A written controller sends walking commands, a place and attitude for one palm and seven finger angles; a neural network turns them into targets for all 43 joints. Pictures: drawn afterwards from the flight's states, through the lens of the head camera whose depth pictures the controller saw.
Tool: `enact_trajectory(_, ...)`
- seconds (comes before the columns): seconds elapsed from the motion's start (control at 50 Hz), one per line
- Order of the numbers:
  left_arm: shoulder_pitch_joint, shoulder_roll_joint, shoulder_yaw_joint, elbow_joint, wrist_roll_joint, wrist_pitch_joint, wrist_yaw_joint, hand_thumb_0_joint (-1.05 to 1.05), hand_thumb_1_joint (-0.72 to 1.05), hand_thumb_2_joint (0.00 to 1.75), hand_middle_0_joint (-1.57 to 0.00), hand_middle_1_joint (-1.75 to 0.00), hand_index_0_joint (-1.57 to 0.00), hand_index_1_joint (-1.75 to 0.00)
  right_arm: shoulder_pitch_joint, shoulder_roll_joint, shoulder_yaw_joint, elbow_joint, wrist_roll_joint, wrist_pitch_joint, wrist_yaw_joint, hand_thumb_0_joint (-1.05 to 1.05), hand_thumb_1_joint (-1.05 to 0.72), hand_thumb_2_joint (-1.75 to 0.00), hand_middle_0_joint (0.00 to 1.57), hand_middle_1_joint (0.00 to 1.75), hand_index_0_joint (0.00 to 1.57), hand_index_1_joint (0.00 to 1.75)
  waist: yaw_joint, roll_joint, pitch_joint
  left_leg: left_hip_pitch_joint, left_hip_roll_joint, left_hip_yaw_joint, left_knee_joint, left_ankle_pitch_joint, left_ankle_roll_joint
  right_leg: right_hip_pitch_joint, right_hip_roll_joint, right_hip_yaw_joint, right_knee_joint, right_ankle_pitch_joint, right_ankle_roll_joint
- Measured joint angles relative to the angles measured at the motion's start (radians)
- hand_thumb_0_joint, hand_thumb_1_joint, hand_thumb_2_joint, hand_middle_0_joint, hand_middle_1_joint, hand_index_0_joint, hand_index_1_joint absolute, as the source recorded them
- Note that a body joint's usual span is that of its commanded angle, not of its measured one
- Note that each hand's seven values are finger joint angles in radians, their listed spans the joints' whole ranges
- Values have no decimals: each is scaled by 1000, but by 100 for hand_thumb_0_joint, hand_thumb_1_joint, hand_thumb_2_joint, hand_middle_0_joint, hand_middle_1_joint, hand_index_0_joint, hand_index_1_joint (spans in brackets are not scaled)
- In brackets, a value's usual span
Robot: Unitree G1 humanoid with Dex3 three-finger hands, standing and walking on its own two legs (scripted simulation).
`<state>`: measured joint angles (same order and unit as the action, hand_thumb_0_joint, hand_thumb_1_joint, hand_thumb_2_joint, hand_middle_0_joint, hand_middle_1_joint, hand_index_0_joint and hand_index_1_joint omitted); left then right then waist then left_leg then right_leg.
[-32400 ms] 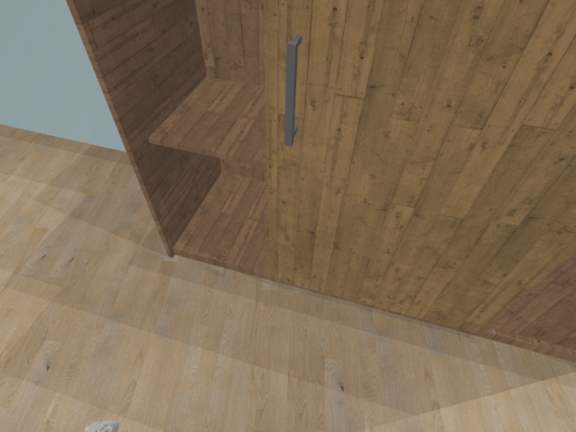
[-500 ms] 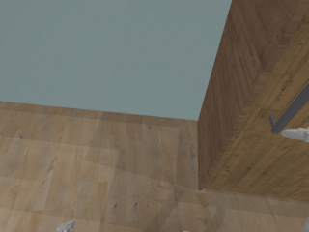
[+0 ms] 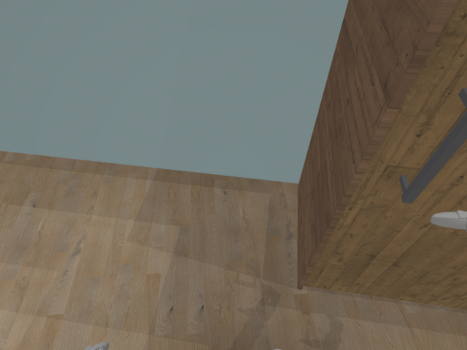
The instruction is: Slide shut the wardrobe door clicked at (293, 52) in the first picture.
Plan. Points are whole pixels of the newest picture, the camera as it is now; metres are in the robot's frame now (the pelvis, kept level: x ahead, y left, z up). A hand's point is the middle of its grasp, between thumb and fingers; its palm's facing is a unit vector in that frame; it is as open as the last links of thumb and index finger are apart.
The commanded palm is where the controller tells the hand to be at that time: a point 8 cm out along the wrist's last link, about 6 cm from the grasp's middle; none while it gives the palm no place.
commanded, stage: slip the hand off the handle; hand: right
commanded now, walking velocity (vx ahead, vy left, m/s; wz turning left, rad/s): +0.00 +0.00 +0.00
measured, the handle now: (433, 153) +0.44 -0.31 +0.12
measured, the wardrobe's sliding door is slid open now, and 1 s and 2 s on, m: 0.00 0.00 0.00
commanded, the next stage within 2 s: draw the hand back to the body in 0.46 s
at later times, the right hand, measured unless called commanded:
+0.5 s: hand out of the picture +0.27 -0.34 +0.11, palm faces +0.54 +0.79 -0.29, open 14.6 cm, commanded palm +0.22 -0.37 +0.13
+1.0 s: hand out of the picture +0.24 -0.30 +0.14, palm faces +0.18 +0.98 -0.04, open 14.7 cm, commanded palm +0.19 -0.34 +0.16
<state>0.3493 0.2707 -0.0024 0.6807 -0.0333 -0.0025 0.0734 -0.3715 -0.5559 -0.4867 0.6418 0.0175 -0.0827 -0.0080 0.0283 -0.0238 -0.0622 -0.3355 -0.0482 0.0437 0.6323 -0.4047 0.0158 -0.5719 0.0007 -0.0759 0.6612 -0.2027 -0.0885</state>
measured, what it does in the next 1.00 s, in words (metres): stands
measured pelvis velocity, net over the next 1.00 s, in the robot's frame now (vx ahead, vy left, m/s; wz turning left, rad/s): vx -0.01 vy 0.02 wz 0.00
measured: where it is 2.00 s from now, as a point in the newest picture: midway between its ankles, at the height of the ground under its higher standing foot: outside the picture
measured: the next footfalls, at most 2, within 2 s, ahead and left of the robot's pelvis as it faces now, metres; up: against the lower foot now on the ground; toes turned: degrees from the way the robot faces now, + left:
none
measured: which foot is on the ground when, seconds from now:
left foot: down 0.00-1.00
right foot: down 0.00-1.00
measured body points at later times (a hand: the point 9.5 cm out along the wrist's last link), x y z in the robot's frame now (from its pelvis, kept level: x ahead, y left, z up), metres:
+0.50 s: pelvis -0.02 +0.01 +0.01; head -0.02 +0.01 +0.46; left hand +0.17 +0.24 -0.07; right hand +0.24 -0.38 +0.13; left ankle -0.05 +0.11 -0.72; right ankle +0.08 -0.06 -0.72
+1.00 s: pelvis -0.01 +0.02 +0.00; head -0.03 +0.02 +0.45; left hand +0.15 +0.28 -0.06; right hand +0.23 -0.35 +0.15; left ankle -0.05 +0.11 -0.72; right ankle +0.08 -0.06 -0.72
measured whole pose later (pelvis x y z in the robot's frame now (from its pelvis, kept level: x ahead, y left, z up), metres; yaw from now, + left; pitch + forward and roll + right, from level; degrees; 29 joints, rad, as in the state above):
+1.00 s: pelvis -0.01 +0.02 +0.00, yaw +0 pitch +0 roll +2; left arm 0.28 0.30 -0.04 0.62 -0.10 -0.23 0.12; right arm 0.03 -0.51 -0.54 0.26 0.40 0.01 0.45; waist -0.02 -0.05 -0.06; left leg -0.21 -0.07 0.05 0.61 -0.40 0.03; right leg -0.45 -0.02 -0.06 0.64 -0.20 -0.06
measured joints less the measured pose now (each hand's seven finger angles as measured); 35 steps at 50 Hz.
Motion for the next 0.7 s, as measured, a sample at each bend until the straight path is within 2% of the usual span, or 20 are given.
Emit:
enact_trajectory(0.16,-75,-21,-21,-16,-1,-38,22,1,90,90,-20,-30,-20,-30,99,68,22,-157,-3,71,-56,-2,54,-20,25,115,25,115,-25,-1,12,35,8,8,-8,6,-3,37,10,6,-19,15,-3)
enact_trajectory(0.36,-155,-28,-43,-29,-9,-90,44,1,90,90,-20,-30,-20,-30,157,96,80,-260,19,131,-47,-2,54,-20,25,115,25,115,-64,-8,24,83,14,27,-35,24,2,88,22,24,-64,49,4)
enact_trajectory(0.52,-157,-28,-50,-26,-7,-115,49,1,90,90,-20,-30,-20,-30,244,102,66,-326,32,133,-32,-2,54,-20,25,115,25,115,-74,-9,32,115,6,32,-56,34,13,120,17,32,-87,62,15)
enact_trajectory(0.6,-147,-23,-51,-7,-6,-123,57,1,90,90,-20,-30,-20,-30,243,94,57,-317,37,124,-22,-2,54,-20,25,115,25,115,-77,-9,39,120,3,42,-54,32,19,123,17,42,-86,65,22)
enact_trajectory(0.64,-146,-20,-53,12,-18,-132,65,1,90,90,-20,-30,-20,-30,229,95,40,-299,114,110,36,-2,54,-20,25,115,25,115,-74,-11,48,127,0,48,-56,32,22,126,16,49,-83,65,25)
enact_trajectory(0.7,-140,-16,-56,36,-32,-150,79,1,90,90,-20,-30,-20,-30,219,88,21,-282,210,83,170,-2,54,-20,25,115,25,115,-72,-13,54,137,-6,49,-60,33,27,133,9,52,-77,60,30)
